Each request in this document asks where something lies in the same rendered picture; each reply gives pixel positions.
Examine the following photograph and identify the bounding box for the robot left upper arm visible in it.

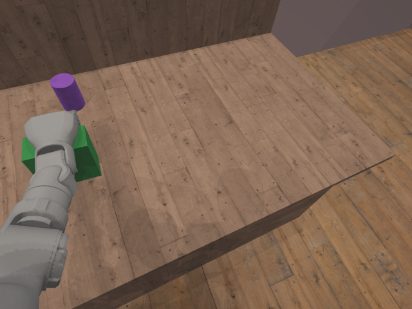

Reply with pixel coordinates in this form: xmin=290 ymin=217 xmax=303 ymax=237
xmin=0 ymin=225 xmax=69 ymax=309

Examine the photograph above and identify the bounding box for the robot left forearm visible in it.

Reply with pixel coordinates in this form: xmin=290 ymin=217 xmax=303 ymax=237
xmin=0 ymin=141 xmax=78 ymax=237

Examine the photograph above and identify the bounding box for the robot left hand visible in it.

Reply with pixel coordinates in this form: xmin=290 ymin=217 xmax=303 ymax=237
xmin=24 ymin=110 xmax=81 ymax=173

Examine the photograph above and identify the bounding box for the sponge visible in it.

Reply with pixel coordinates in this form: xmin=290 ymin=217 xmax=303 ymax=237
xmin=21 ymin=125 xmax=102 ymax=182

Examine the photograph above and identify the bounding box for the table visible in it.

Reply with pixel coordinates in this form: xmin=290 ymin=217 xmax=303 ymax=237
xmin=0 ymin=0 xmax=396 ymax=309

